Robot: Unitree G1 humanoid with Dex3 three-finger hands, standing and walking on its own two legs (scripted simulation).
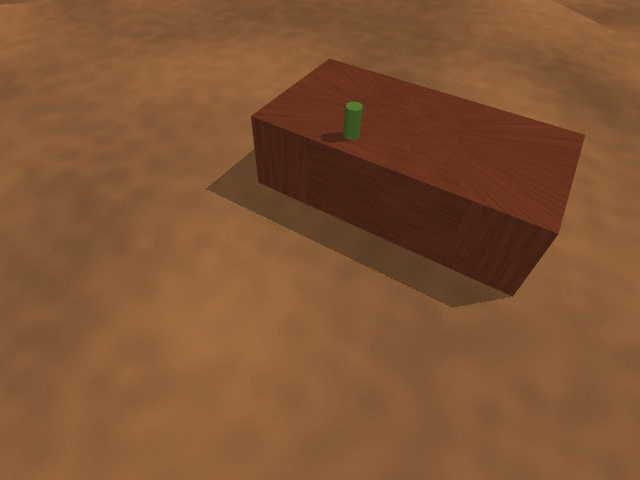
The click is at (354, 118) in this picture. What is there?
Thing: squat round
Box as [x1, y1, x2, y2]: [343, 102, 362, 139]
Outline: 349,102 346,104 343,135 348,139 355,139 358,137 362,105 358,102
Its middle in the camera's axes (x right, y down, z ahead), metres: +0.13 -0.44 +1.50
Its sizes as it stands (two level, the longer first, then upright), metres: 0.064 0.064 0.128
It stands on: a support 0.36 m high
